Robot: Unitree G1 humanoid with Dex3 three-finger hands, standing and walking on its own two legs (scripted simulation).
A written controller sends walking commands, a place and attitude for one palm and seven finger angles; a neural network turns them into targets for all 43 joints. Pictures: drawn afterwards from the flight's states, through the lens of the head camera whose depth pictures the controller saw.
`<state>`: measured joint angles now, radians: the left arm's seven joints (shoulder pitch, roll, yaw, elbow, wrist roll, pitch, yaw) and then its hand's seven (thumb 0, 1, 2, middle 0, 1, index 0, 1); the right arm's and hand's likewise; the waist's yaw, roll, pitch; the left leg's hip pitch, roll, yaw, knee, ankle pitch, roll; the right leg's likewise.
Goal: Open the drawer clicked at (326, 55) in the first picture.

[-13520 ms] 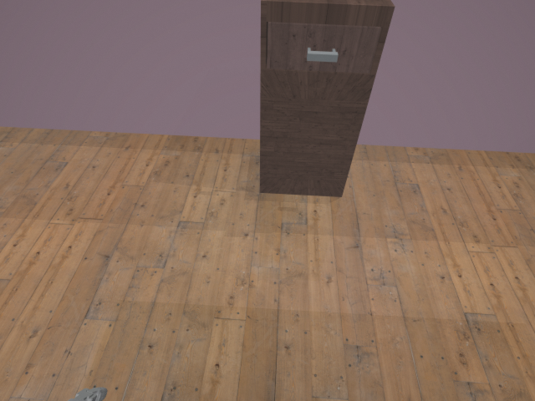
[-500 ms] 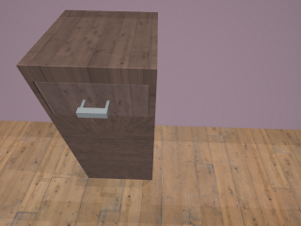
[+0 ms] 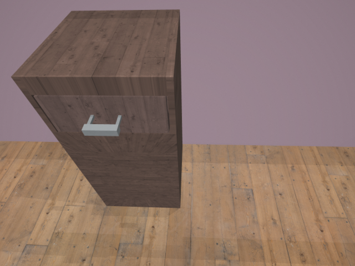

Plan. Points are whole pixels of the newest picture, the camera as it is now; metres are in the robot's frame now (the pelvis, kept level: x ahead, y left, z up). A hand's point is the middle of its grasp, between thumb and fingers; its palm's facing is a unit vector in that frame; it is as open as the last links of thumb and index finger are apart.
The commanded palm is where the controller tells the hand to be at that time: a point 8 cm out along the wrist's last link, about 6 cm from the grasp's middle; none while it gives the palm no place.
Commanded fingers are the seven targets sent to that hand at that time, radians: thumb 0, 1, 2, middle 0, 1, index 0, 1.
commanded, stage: raise the hand with hooked fingers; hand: left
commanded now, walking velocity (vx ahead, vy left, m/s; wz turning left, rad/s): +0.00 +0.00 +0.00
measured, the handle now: (103, 124) +0.49 +0.28 -0.01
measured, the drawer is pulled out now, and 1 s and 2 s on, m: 0.00 0.00 0.00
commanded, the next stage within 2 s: move the hooked fingers above the handle in 1.82 s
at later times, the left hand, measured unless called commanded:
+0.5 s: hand (85, 254) +0.14 +0.22 -0.04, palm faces +0.06 -0.02 -1.00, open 9.5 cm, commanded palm +0.15 +0.23 +0.02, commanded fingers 0.00 0.20 0.60 -0.25 -0.75 -0.25 -0.75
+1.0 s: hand (62, 196) +0.24 +0.28 +0.04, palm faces +0.15 -0.11 -0.98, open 12.4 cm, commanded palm +0.21 +0.27 +0.10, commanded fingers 0.00 -0.38 0.35 -0.29 -1.12 -0.29 -1.12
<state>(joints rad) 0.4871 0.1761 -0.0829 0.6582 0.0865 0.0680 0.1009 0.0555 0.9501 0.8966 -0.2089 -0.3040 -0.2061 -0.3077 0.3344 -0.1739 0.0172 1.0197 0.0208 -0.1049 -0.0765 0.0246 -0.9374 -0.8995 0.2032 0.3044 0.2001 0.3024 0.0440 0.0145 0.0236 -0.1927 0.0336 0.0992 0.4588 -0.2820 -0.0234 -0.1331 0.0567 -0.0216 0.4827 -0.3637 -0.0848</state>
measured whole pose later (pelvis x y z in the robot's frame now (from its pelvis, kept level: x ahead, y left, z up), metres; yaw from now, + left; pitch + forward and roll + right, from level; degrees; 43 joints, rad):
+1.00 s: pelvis -0.04 +0.06 -0.01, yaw -5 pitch +4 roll +0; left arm 0.15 0.37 -0.07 -0.01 0.99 0.14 0.32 0.00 -0.17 0.45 -0.30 -0.98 -0.30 -0.99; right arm 0.14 -0.26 -0.04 0.64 -0.02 0.08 -0.04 0.02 -0.91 -0.90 0.20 0.30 0.20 0.30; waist 0.07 0.06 -0.07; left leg -0.43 -0.08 -0.07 0.66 -0.31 0.03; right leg -0.38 0.04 0.08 0.68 -0.38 -0.01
